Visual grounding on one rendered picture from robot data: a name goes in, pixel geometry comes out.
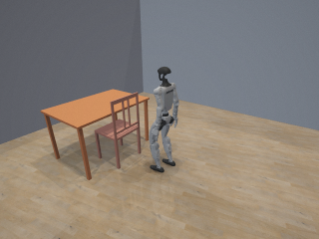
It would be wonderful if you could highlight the robot right thigh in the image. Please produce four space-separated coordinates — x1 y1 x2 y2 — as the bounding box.
160 117 174 144

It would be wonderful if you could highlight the robot left forearm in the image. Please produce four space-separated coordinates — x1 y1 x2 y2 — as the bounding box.
154 107 162 129

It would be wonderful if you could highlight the robot left upper arm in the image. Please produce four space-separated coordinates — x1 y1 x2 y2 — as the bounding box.
154 87 164 112

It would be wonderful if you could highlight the table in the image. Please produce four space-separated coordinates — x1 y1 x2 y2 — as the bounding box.
40 89 150 180

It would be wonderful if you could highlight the robot right upper arm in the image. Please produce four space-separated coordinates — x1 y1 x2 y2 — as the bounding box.
171 83 179 104

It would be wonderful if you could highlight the robot head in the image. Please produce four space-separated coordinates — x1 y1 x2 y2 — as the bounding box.
158 67 171 88

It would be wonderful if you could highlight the robot left hand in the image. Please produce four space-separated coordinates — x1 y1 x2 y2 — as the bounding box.
151 128 160 142

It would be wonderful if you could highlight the robot right hand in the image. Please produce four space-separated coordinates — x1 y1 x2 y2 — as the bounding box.
170 116 178 127

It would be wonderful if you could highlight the robot right forearm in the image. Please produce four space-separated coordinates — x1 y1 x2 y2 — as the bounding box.
172 102 179 117

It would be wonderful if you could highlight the chair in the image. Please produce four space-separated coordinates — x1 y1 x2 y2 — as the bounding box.
94 92 142 169

